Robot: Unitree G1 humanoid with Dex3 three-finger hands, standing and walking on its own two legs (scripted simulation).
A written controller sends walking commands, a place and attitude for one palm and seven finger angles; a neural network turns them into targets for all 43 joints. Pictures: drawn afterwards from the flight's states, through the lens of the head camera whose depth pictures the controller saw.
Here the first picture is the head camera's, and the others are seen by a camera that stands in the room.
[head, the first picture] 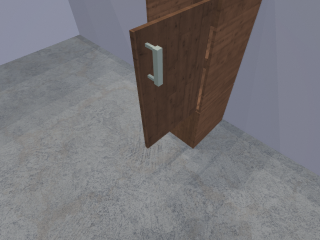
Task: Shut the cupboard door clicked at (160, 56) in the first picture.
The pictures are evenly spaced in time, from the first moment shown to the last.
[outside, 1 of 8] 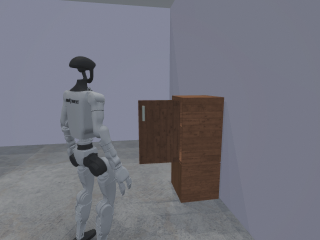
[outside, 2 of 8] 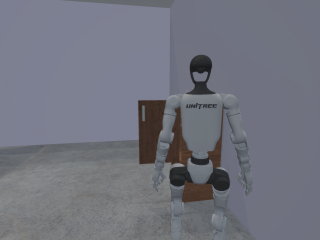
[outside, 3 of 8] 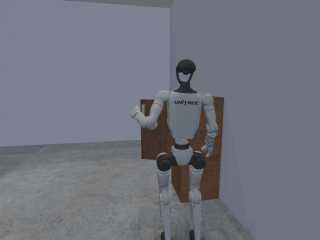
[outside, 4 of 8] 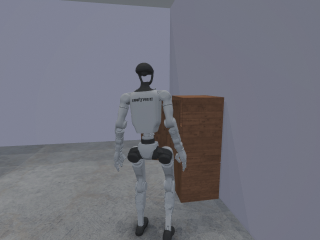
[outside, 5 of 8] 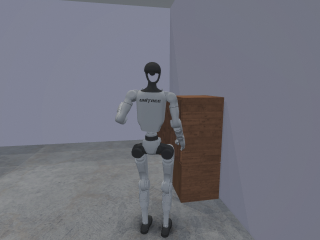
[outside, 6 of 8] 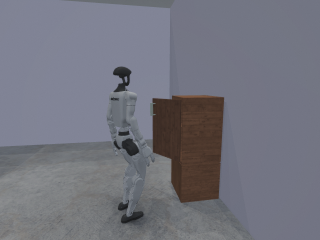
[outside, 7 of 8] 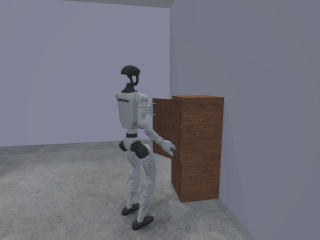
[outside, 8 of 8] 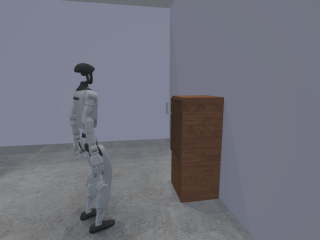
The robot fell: no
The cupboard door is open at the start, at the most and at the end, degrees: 88 88 0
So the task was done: yes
